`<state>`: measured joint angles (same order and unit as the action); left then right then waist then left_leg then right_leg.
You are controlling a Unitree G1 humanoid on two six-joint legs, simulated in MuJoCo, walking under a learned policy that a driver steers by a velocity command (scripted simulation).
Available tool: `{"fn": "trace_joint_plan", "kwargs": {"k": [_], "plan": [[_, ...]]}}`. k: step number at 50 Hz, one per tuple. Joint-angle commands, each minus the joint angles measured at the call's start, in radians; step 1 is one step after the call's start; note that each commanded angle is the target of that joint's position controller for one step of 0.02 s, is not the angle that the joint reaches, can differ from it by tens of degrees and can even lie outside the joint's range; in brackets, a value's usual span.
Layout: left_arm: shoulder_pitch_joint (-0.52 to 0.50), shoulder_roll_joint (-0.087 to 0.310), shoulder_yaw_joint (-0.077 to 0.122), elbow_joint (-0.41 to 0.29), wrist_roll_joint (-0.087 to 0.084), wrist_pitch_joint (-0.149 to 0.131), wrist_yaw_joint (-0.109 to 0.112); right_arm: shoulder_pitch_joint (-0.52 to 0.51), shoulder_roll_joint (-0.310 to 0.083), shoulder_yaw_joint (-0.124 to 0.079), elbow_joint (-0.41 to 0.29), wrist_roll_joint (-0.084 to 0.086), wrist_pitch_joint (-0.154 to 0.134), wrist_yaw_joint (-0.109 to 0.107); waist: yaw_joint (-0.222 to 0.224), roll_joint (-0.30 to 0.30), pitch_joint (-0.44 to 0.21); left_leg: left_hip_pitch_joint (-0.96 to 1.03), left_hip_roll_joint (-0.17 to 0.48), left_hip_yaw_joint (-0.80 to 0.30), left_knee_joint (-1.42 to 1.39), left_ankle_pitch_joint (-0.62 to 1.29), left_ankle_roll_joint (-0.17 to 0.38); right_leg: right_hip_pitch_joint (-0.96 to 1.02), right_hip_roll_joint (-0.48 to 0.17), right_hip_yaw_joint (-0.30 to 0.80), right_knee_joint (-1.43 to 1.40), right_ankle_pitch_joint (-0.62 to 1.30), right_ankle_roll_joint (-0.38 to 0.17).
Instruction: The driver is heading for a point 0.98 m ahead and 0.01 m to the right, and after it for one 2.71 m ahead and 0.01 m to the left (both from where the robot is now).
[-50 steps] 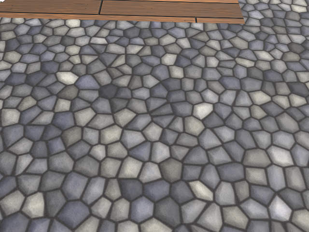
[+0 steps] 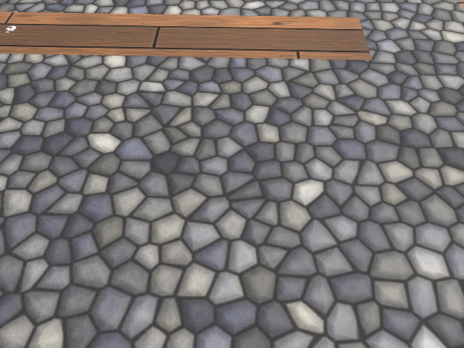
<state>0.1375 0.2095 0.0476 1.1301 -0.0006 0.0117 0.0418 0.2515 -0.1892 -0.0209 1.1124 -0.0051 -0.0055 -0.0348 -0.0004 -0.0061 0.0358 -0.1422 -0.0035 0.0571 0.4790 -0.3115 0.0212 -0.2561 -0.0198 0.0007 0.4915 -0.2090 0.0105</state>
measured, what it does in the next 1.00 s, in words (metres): walks ahead: left foot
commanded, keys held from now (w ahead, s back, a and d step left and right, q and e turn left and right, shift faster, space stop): w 1.00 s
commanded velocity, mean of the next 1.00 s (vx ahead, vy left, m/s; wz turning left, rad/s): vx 0.40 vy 0.00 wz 0.00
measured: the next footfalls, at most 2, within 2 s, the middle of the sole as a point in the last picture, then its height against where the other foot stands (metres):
left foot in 0.78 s outside the picture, level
right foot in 1.32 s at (291, 258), level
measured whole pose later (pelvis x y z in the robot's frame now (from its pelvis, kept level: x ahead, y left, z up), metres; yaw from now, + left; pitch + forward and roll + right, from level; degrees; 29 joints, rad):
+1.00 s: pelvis +0.43 +0.00 +0.01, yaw +0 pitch +1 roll +1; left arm 0.17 0.26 0.07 0.96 -0.02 -0.09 0.02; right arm 0.27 -0.23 -0.06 1.02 -0.01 -0.10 0.03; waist -0.03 -0.04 0.02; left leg -0.21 -0.07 0.08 0.33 -0.14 0.08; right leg -0.61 -0.13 0.03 1.13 -0.26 -0.04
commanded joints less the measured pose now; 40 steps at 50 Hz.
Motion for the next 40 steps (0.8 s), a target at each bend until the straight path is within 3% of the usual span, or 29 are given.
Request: {"fn": "trace_joint_plan", "kwargs": {"k": [1, 3, 4, 5, 7, 10, 12, 13, 14, 15, 16, 17, 18, 19, 21, 24, 28, 31, 34, 36, 37, 38, 39, 40], "plan": [[0.003, 0.102, 0.017, -0.026, -0.008, -0.009, 0.004, 0.070, -0.154, -0.034, -0.018, 0.014, 0.000, -0.008, -0.015, 0.081, 0.030, -0.122, 0.091, -0.132, -0.195, -0.360, 0.076, -0.020, 0.050, -0.062, 0.047, -0.258, -0.036], [-0.057, 0.089, 0.015, -0.064, -0.012, -0.031, -0.005, 0.110, -0.214, -0.058, -0.026, 0.024, -0.012, -0.010, -0.045, 0.177, 0.099, -0.102, 0.277, -0.376, -0.325, -0.558, 0.179, -0.185, 0.039, -0.083, 0.253, -0.245, -0.046], [-0.075, 0.085, 0.015, -0.077, -0.018, -0.045, -0.013, 0.113, -0.221, -0.064, -0.031, 0.024, -0.024, -0.011, -0.050, 0.179, 0.134, -0.096, 0.349, -0.459, -0.359, -0.539, 0.220, -0.259, -0.008, -0.047, 0.345, -0.230, -0.059], [-0.089, 0.092, 0.019, -0.087, -0.025, -0.056, -0.021, 0.119, -0.201, -0.062, -0.034, 0.017, -0.037, -0.009, -0.052, 0.163, 0.152, -0.047, 0.380, -0.491, -0.366, -0.473, 0.236, -0.350, -0.041, -0.014, 0.430, -0.275, -0.067], [-0.076, 0.093, 0.023, -0.092, -0.037, -0.076, -0.033, 0.102, -0.175, -0.059, -0.050, 0.024, -0.055, -0.002, -0.034, 0.122, 0.143, 0.046, 0.354, -0.430, -0.334, -0.331, 0.207, -0.428, -0.085, 0.015, 0.407, -0.285, -0.079], [-0.045, 0.069, 0.023, -0.082, -0.034, -0.097, -0.045, 0.070, -0.196, -0.065, -0.065, 0.036, -0.055, 0.009, -0.001, 0.115, 0.089, -0.056, 0.242, -0.235, -0.273, -0.177, 0.151, -0.159, -0.030, -0.084, 0.147, -0.173, -0.068], [0.121, 0.079, 0.036, -0.013, -0.032, -0.091, -0.047, 0.070, -0.197, -0.064, -0.070, 0.037, -0.048, 0.014, 0.062, 0.099, 0.033, -0.207, 0.185, -0.164, -0.166, -0.131, 0.135, 0.134, 0.051, -0.152, 0.060, -0.034, -0.049], [0.222, 0.102, 0.049, 0.013, -0.030, -0.087, -0.044, 0.047, -0.185, -0.058, -0.080, 0.035, -0.053, 0.015, 0.111, 0.064, 0.004, -0.267, 0.153, -0.121, -0.039, -0.011, 0.109, 0.249, 0.042, -0.114, 0.031, -0.041, -0.061], [0.350, 0.186, 0.069, 0.027, -0.021, -0.090, -0.036, 0.009, -0.119, -0.039, -0.107, 0.022, -0.059, 0.020, 0.157, -0.160, -0.036, -0.398, 0.062, 0.000, 0.340, 0.017, 0.037, 0.361, -0.168, 0.195, -0.111, -0.133, -0.133], [0.439, 0.258, 0.069, 0.034, -0.010, -0.105, -0.049, 0.005, -0.058, -0.028, -0.154, 0.028, -0.079, 0.015, 0.148, -0.350, -0.106, -0.615, -0.060, -0.030, 0.638, -0.255, 0.010, 0.469, -0.370, 0.681, -0.307, -0.264, -0.281], [0.362, 0.210, 0.046, 0.023, -0.002, -0.124, -0.053, -0.019, -0.101, -0.038, -0.163, 0.055, -0.095, 0.018, 0.105, -0.213, -0.056, -0.705, 0.010, -0.147, 0.809, -0.230, 0.035, 0.412, -0.408, 0.730, -0.316, -0.374, -0.305], [0.272, 0.160, 0.029, -0.009, -0.007, -0.136, -0.057, -0.044, -0.122, -0.041, -0.175, 0.064, -0.105, 0.027, 0.075, -0.139, 0.008, -0.761, 0.060, -0.153, 0.841, -0.122, 0.065, 0.355, -0.375, 0.607, -0.306, -0.371, -0.268], [0.202, 0.132, 0.015, -0.033, -0.005, -0.139, -0.065, -0.043, -0.132, -0.046, -0.167, 0.056, -0.109, 0.029, 0.046, -0.082, 0.035, -0.741, 0.101, -0.132, 0.811, -0.016, 0.076, 0.294, -0.323, 0.474, -0.314, -0.283, -0.228], [0.158, 0.124, 0.008, -0.051, -0.002, -0.139, -0.069, -0.044, -0.141, -0.055, -0.163, 0.042, -0.108, 0.026, 0.024, -0.064, 0.047, -0.699, 0.128, -0.127, 0.741, 0.060, 0.077, 0.237, -0.286, 0.377, -0.326, -0.166, -0.201], [0.184, 0.094, -0.005, -0.048, 0.005, -0.131, -0.064, -0.035, -0.138, -0.063, -0.155, 0.035, -0.093, 0.032, 0.010, -0.086, 0.041, -0.609, 0.143, -0.101, 0.645, 0.129, 0.061, 0.189, -0.220, 0.223, -0.343, 0.026, -0.169], [0.258, 0.125, -0.003, -0.037, 0.008, -0.125, -0.042, -0.118, -0.109, -0.060, -0.186, 0.025, -0.077, 0.036, 0.022, -0.056, 0.048, -0.639, 0.136, -0.068, 0.517, 0.206, 0.020, 0.208, -0.205, 0.140, -0.360, 0.231, -0.188], [0.284, 0.140, 0.001, -0.054, 0.004, -0.116, -0.024, -0.291, -0.079, -0.043, -0.248, 0.028, -0.078, 0.048, 0.055, -0.059, 0.075, -0.587, 0.102, -0.029, 0.247, 0.351, 0.001, 0.183, -0.180, 0.061, -0.397, 0.252, -0.180], [0.338, 0.141, 0.007, -0.044, -0.006, -0.111, -0.021, -0.378, -0.081, -0.035, -0.278, 0.033, -0.082, 0.064, 0.075, -0.058, 0.103, -0.566, 0.080, -0.013, 0.140, 0.384, 0.013, 0.234, -0.198, 0.035, -0.400, 0.250, -0.183], [0.351, 0.148, 0.017, -0.039, -0.013, -0.099, -0.019, -0.423, -0.094, -0.032, -0.308, 0.036, -0.092, 0.084, 0.063, -0.066, 0.111, -0.561, 0.070, -0.018, 0.071, 0.334, 0.048, 0.337, -0.238, 0.021, -0.347, 0.346, -0.175], [0.322, 0.174, 0.028, -0.051, -0.011, -0.091, -0.018, -0.365, -0.133, -0.048, -0.305, 0.035, -0.098, 0.089, 0.011, -0.098, 0.050, -0.436, 0.027, 0.006, 0.053, 0.268, 0.079, 0.384, -0.251, 0.008, -0.248, 0.623, -0.156], [0.307, 0.189, 0.034, -0.056, -0.009, -0.085, -0.017, -0.277, -0.166, -0.065, -0.285, 0.034, -0.098, 0.086, -0.040, -0.125, -0.017, -0.309, -0.010, 0.031, 0.061, 0.238, 0.099, 0.395, -0.245, -0.005, -0.142, 0.815, -0.144], [0.287, 0.181, 0.031, -0.064, -0.006, -0.077, -0.017, -0.101, -0.209, -0.090, -0.232, 0.036, -0.095, 0.080, -0.127, -0.126, -0.116, -0.083, -0.040, 0.049, 0.049, 0.249, 0.128, 0.342, -0.203, -0.038, 0.058, 0.901, -0.118], [0.279, 0.157, 0.018, -0.088, 0.005, -0.077, -0.021, 0.089, -0.268, -0.110, -0.187, 0.026, -0.090, 0.069, -0.194, -0.068, -0.248, 0.256, 0.105, -0.120, 0.093, 0.233, 0.182, 0.100, -0.159, -0.054, 0.353, 0.658, -0.089], [0.412, 0.004, -0.022, -0.102, -0.001, -0.100, -0.036, 0.186, -0.343, -0.122, -0.159, 0.007, -0.086, 0.067, -0.107, 0.210, -0.425, 0.594, 0.375, -0.659, -0.035, -0.020, 0.355, -0.290, 0.052, -0.023, 0.763, -0.073, -0.023]]}}
Over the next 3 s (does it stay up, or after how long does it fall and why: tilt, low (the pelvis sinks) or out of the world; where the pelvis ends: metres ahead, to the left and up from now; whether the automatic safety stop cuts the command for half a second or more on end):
stays up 0.94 -0.07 0.00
